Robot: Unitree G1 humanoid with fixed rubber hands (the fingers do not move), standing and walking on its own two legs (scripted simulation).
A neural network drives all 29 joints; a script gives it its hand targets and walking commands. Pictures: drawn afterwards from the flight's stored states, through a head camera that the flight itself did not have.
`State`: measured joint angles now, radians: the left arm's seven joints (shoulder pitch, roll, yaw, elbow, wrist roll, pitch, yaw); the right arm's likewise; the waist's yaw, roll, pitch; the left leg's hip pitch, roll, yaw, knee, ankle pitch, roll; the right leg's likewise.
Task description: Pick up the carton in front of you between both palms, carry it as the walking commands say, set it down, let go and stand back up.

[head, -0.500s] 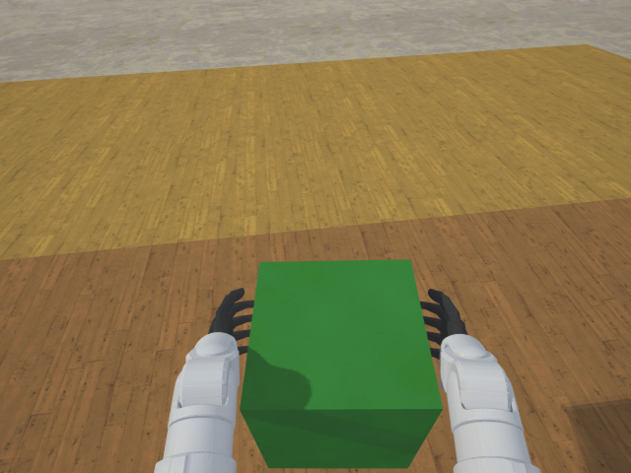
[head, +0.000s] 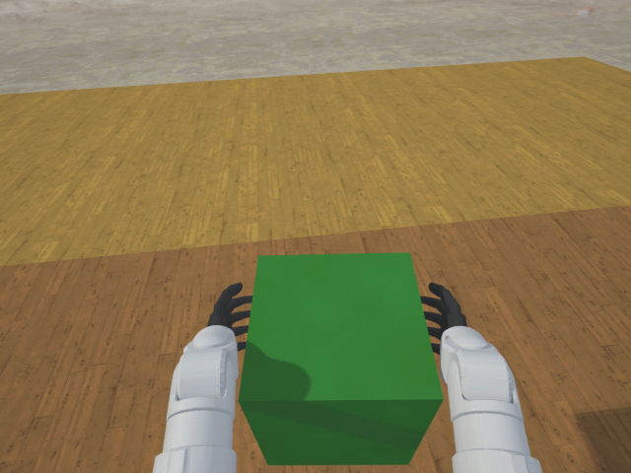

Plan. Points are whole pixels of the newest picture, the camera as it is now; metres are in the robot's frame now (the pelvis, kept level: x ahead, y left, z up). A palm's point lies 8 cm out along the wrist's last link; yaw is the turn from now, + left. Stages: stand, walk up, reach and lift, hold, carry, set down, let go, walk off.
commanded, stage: hold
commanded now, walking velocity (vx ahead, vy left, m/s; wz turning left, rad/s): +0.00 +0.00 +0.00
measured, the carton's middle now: (335, 363) +0.30 +0.00 -0.02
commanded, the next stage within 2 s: carry in 0.98 s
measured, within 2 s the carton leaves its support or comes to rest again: neither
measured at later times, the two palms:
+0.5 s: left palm (222, 334) +0.29 +0.15 +0.05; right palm (451, 334) +0.29 -0.15 +0.05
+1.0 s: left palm (222, 335) +0.29 +0.15 +0.05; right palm (452, 336) +0.29 -0.15 +0.05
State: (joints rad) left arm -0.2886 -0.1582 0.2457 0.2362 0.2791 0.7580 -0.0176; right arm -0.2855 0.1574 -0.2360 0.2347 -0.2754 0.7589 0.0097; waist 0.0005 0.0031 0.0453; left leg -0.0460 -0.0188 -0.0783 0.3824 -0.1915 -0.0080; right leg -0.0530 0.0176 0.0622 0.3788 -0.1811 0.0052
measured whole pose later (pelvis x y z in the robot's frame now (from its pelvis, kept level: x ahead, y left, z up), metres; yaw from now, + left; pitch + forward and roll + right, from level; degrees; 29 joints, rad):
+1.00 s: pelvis +0.01 +0.00 +0.00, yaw +0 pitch -6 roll +0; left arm -0.26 -0.15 0.22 0.21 0.27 0.77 -0.01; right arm -0.26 0.15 -0.21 0.20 -0.27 0.77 0.01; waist 0.00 0.00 0.00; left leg -0.08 -0.02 -0.08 0.40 -0.21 -0.01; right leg -0.09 0.02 0.06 0.40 -0.20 0.01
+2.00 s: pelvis +0.45 +0.07 +0.00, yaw -1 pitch +5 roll -1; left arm -0.16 -0.13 0.12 -0.34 0.10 1.21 0.09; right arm -0.15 0.13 -0.11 -0.32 -0.10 1.19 -0.09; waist -0.02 -0.01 -0.03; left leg -0.29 0.03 0.26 0.37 -0.18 0.08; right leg -0.52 -0.09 -0.10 1.07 -0.31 -0.01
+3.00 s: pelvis +1.13 +0.09 +0.00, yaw -1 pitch +5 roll -2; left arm -0.13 -0.13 0.09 -0.34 0.12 1.18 0.08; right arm -0.11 0.13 -0.10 -0.33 -0.10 1.17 -0.09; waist -0.02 -0.01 -0.02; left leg -0.25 0.04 0.24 0.34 -0.18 0.08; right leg -0.55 -0.10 -0.08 1.03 -0.27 -0.01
